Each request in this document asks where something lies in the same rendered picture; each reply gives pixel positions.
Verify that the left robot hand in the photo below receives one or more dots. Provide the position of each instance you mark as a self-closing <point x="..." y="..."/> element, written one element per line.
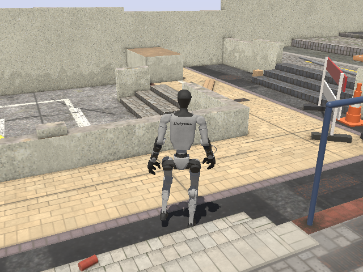
<point x="151" y="167"/>

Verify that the left robot thigh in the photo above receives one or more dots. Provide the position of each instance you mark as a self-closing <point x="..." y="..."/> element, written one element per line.
<point x="168" y="164"/>

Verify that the robot left upper arm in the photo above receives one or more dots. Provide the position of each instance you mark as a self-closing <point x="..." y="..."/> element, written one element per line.
<point x="162" y="128"/>

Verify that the robot left forearm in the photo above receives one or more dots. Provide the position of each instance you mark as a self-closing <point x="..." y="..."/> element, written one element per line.
<point x="156" y="151"/>

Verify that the right robot hand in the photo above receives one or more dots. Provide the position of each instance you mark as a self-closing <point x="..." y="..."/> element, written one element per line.
<point x="212" y="161"/>

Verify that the robot right upper arm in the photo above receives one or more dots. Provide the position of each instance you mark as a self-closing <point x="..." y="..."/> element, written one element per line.
<point x="203" y="130"/>

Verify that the left robot shin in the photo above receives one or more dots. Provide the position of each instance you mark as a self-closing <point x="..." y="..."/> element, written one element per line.
<point x="165" y="195"/>

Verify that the robot right forearm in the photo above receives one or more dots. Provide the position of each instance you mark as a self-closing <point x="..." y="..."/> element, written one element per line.
<point x="208" y="150"/>

